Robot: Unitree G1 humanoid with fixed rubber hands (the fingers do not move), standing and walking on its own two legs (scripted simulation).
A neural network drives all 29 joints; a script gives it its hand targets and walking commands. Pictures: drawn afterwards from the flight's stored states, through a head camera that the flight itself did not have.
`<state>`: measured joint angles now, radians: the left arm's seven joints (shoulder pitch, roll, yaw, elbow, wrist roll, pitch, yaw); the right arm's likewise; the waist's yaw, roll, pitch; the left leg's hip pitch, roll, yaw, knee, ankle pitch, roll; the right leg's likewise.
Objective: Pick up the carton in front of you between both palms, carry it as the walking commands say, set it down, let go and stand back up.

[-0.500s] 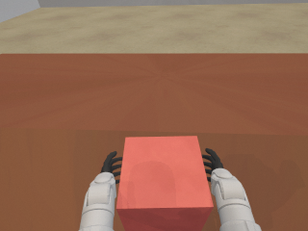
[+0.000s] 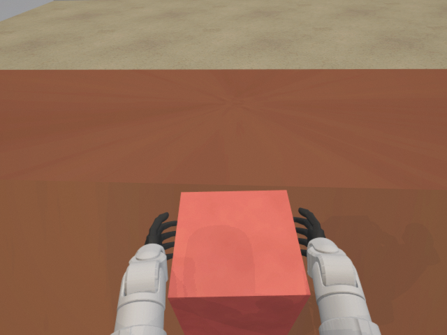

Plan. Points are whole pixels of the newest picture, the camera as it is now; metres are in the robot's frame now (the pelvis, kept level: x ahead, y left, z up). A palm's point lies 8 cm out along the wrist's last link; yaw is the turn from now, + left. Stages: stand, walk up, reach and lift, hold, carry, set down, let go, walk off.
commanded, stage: reach and lift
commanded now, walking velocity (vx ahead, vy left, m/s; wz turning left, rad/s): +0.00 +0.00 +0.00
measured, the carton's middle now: (235, 267) +0.29 +0.00 -0.05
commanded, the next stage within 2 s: hold in 0.36 s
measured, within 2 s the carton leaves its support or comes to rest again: neither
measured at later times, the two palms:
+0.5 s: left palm (152, 247) +0.29 +0.15 +0.05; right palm (318, 242) +0.29 -0.15 +0.05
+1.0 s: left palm (151, 249) +0.28 +0.15 +0.05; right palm (319, 243) +0.28 -0.15 +0.05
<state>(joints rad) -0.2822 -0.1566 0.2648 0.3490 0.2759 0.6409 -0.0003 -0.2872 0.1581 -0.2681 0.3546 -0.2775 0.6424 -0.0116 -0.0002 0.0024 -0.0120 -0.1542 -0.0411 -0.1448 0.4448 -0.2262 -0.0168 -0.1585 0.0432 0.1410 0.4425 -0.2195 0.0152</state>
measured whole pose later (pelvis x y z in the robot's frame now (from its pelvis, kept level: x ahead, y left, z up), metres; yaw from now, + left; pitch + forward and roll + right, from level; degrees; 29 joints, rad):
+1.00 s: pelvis -0.01 +0.00 +0.00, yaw +0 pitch -7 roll +0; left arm -0.28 -0.16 0.24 0.25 0.27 0.75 0.00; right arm -0.28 0.16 -0.24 0.25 -0.28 0.76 0.00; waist 0.00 0.00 0.01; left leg -0.08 -0.04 -0.14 0.40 -0.20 -0.02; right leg -0.09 0.04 0.13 0.40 -0.20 0.01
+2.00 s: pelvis +0.41 -0.02 -0.03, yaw +1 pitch +3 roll -2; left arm -0.17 -0.14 0.09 -0.31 0.12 1.20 0.09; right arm -0.16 0.13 -0.14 -0.34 -0.10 1.21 -0.09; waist -0.03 0.04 -0.10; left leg -0.01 0.11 0.14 0.64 -0.52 -0.02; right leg -0.49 -0.01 -0.26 0.57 -0.12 -0.09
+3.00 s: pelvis +1.05 -0.02 -0.03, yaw +1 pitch +3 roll +0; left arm -0.53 -0.04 0.15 -0.08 0.06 1.18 0.13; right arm -0.52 0.01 -0.17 -0.10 -0.06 1.20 -0.12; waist 0.02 0.03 -0.01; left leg -0.15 0.07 0.12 0.88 -0.51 0.02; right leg -0.53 -0.02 -0.19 0.64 -0.15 -0.10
